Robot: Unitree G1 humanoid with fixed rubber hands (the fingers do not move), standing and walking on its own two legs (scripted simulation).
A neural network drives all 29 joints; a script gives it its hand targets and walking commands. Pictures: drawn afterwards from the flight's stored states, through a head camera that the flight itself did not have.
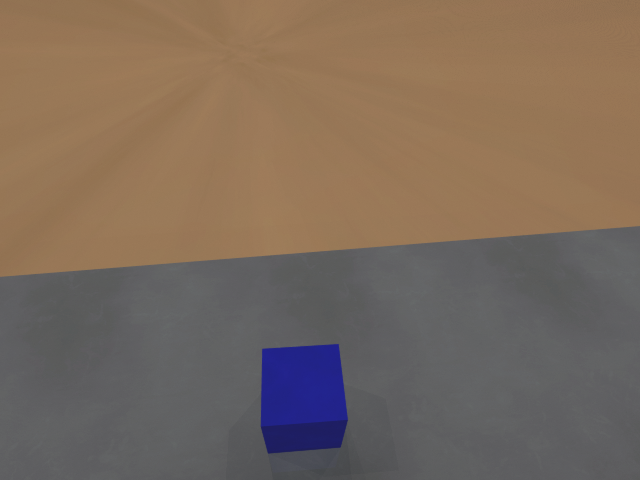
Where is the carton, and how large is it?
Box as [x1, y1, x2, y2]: [261, 344, 347, 453]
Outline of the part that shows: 338,344 262,349 261,428 268,453 340,447 347,417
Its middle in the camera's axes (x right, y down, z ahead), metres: -0.05 +0.45 +1.10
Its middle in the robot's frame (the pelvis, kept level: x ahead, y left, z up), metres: +0.45 +0.05 -0.64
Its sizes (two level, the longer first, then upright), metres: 0.210 0.200 0.250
